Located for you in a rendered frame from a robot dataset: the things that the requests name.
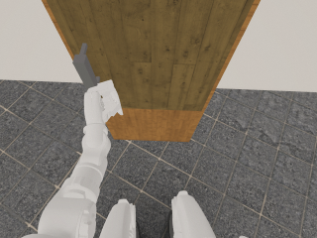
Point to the robot thigh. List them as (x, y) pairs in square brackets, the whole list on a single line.
[(193, 221), (120, 220)]

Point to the left robot thigh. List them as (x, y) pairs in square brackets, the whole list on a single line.
[(120, 220)]

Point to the cupboard door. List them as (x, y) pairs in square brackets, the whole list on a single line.
[(159, 54)]

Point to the left robot hand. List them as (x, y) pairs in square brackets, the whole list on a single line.
[(94, 104)]

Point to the handle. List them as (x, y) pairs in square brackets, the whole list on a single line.
[(84, 69)]

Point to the robot left upper arm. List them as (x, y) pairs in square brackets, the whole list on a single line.
[(68, 217)]

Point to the right robot thigh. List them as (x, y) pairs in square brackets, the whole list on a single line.
[(193, 221)]

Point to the left robot forearm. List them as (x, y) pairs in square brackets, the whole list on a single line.
[(89, 171)]

